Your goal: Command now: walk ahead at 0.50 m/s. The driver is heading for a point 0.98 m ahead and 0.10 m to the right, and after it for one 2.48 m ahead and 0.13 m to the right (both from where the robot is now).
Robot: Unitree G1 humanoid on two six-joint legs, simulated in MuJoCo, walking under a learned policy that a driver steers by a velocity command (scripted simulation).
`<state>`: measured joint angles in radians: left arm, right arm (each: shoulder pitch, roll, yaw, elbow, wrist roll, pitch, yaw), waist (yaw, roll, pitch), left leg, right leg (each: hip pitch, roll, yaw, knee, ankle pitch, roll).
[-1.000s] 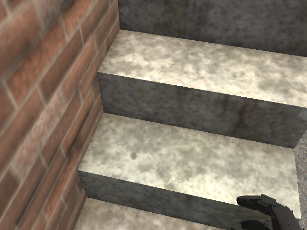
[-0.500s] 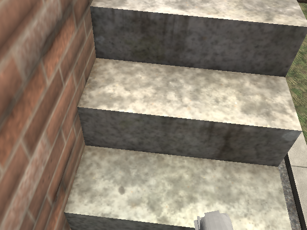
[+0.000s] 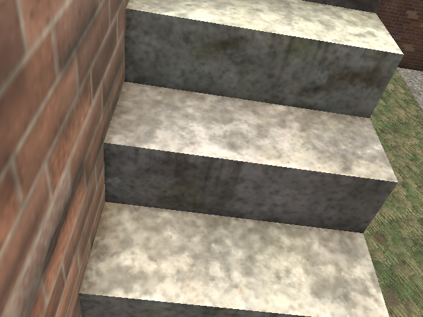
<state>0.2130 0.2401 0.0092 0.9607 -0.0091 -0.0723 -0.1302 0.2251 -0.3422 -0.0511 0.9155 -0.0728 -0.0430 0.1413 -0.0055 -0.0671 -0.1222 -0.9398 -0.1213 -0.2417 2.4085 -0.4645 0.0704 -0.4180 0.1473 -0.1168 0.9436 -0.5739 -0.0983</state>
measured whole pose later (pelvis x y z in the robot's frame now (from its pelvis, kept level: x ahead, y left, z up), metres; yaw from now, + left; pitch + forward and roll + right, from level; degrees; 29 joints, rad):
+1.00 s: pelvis +0.06 -0.02 +0.05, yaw +1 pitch +2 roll +2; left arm 0.17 0.26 -0.01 0.75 -0.01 -0.04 -0.06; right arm 0.35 -0.20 0.00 0.70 0.02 -0.03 0.11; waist -0.09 -0.01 -0.03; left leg -0.39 0.00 0.04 0.78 -0.22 -0.05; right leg -0.27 -0.22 0.00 0.67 -0.41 0.14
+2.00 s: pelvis +0.03 -0.06 +0.06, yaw +1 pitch +1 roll +0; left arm 0.26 0.25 0.05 1.05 -0.03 -0.02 -0.03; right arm 0.41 -0.22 -0.01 0.77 -0.01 -0.01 0.14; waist 0.01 0.00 0.02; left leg -0.25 0.08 -0.02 0.49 -0.24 -0.07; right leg -0.19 -0.09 -0.05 0.49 -0.30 0.07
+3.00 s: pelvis +0.04 -0.05 +0.07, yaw +1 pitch +1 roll -1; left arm 0.32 0.20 0.01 1.12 -0.04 -0.01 -0.02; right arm 0.50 -0.16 0.01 0.88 0.00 0.02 0.14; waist -0.01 0.00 0.01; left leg -0.25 0.09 -0.03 0.50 -0.26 -0.07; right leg -0.15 -0.08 -0.07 0.43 -0.29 0.07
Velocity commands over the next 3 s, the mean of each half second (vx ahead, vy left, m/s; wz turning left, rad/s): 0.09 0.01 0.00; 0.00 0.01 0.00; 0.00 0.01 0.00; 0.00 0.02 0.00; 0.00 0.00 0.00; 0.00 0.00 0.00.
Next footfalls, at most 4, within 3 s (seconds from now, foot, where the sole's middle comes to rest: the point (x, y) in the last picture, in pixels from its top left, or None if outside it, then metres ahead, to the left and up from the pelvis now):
0.14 left None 0.16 0.18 -0.51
0.52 right None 0.04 -0.21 -0.71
0.96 left None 0.08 0.11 -0.71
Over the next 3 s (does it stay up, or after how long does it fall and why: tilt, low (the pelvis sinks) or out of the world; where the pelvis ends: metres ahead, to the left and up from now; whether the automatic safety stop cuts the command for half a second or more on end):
stays up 0.04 -0.05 0.07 its command is cut before an obstacle after 0.1 s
